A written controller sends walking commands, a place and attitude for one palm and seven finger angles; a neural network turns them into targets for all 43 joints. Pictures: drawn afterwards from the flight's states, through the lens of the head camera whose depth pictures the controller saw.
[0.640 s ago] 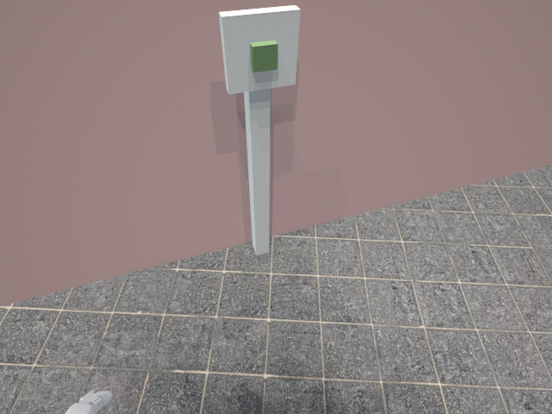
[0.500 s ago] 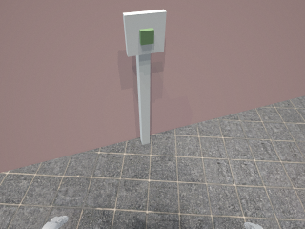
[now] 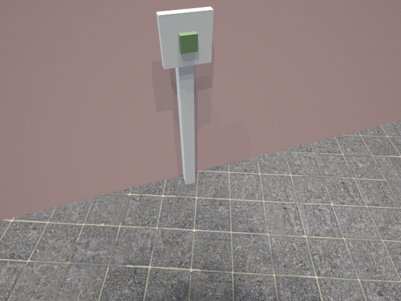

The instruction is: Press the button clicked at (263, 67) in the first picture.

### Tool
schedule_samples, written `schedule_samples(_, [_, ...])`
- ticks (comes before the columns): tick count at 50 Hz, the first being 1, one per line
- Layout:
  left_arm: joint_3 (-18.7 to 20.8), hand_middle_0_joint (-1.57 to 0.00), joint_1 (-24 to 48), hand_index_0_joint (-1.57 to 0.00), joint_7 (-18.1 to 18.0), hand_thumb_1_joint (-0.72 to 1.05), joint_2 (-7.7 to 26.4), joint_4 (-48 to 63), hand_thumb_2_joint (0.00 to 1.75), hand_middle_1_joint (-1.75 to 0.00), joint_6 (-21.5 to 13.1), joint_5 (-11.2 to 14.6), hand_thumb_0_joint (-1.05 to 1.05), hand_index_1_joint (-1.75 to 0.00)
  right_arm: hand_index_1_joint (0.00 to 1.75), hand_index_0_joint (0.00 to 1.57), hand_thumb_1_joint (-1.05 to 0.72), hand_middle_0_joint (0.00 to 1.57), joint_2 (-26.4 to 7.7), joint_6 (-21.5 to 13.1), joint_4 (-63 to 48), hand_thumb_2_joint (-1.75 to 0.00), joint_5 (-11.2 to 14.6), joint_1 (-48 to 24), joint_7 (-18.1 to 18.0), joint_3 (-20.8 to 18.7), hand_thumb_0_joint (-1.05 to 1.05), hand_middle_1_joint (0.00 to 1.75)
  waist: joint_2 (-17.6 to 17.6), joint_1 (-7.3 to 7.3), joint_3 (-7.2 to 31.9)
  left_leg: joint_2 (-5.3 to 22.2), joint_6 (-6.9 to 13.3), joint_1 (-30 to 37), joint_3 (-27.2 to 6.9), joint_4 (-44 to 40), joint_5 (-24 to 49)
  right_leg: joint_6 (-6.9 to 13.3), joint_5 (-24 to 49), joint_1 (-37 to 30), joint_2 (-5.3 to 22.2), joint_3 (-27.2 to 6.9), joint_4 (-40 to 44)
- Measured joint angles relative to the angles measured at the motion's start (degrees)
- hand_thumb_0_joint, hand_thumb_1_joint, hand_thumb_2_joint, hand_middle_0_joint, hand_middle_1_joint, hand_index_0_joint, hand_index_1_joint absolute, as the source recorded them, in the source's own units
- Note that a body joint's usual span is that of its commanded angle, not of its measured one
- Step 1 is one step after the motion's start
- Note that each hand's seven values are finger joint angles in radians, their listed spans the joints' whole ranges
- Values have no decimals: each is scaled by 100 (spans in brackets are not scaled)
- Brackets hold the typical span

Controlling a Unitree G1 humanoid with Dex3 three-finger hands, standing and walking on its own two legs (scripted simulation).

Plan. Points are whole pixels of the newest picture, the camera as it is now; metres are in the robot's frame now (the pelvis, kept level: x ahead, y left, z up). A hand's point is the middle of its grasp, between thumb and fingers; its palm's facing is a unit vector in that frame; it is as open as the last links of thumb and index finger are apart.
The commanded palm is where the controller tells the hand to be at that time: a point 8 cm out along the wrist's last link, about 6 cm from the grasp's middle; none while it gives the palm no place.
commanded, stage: stand and wait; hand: left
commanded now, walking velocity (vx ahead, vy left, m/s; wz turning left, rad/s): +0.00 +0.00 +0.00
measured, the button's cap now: (188, 42) +0.87 +0.10 +0.12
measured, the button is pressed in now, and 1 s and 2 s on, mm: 0 0 0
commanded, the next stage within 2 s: look at it before walking up in 0.24 s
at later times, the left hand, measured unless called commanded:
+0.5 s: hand out of the picture +0.08 +0.23 -0.15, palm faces -0.04 -0.94 -0.33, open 7.4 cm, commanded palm none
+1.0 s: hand out of the picture +0.08 +0.24 -0.15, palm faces -0.03 -0.94 -0.34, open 7.4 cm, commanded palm none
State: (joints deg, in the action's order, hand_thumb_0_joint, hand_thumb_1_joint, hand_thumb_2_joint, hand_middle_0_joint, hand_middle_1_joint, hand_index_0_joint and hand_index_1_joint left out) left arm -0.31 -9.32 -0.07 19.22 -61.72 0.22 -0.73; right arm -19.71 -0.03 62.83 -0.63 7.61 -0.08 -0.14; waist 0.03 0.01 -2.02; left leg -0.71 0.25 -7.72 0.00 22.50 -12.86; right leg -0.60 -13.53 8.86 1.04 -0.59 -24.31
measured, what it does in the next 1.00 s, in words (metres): stands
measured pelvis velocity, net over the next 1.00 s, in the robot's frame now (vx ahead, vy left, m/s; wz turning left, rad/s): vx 0.00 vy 0.00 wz -0.03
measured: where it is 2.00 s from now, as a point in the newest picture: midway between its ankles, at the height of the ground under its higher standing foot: outside the picture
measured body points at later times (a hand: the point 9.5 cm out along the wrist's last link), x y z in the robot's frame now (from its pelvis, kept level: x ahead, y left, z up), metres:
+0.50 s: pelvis +0.00 -0.01 +0.00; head +0.00 -0.01 +0.45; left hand +0.08 +0.28 -0.13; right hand +0.07 -0.30 -0.13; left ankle -0.01 +0.12 -0.74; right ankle +0.00 -0.12 -0.74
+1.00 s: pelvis +0.00 +0.00 +0.00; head +0.01 +0.00 +0.45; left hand +0.08 +0.29 -0.13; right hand +0.08 -0.30 -0.13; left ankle -0.01 +0.12 -0.74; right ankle +0.00 -0.12 -0.74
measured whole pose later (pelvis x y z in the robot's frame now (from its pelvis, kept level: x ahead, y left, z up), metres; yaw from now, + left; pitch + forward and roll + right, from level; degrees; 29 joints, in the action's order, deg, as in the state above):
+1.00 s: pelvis +0.00 +0.00 +0.00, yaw -1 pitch -2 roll +0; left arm 0.1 -8.5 -0.3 19.1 -61.9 0.0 -0.8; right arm -18.9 -0.4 63.5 -0.6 6.3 -0.4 0.0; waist 0.3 0.5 -1.6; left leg 0.3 -0.3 -6.8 1.1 20.5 -12.1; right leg -0.2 -12.1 8.4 0.1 -1.7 -22.1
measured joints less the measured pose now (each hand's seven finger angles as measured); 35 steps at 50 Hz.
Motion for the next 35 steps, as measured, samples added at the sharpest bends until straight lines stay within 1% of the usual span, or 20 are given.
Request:
schedule_samples(15, [-8, -20, 142, -21, 4, 91, -40, -41, 89, -30, -67, 1, 1, -30, 30, 20, -91, 21, 58, -24, 124, -90, -4, -18, 19, 23, 1, 30, -2, -39, 52, 82, -68, -10, 12, -123, 101, 63, 116, 25, -82, -11, 124])
schedule_samples(35, [2, -20, 148, -21, -5, 91, -22, -46, 89, -30, -82, 0, 1, -30, 30, 20, -91, 21, 62, -42, 126, -90, 5, -75, 3, 25, 1, 30, 34, -27, 49, 98, -69, 64, 32, -200, 95, 60, 137, -57, -97, -30, 235])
